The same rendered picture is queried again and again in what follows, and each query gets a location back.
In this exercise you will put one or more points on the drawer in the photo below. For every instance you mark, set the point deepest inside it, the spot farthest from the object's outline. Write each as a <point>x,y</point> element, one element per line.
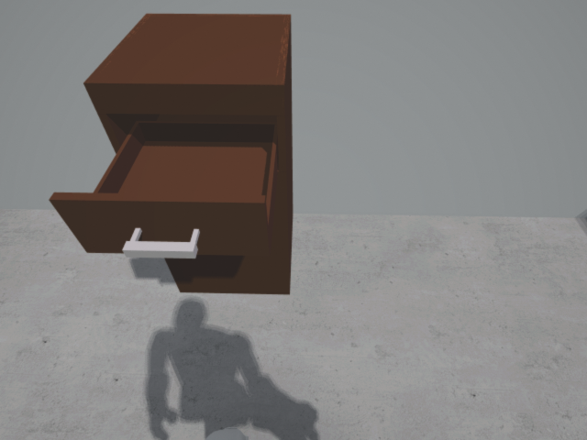
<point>171,177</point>

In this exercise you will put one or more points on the cabinet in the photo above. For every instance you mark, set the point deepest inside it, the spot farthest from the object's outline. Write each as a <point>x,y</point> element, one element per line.
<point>209,68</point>

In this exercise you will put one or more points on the handle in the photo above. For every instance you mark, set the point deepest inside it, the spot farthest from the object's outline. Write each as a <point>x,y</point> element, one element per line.
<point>155,249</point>

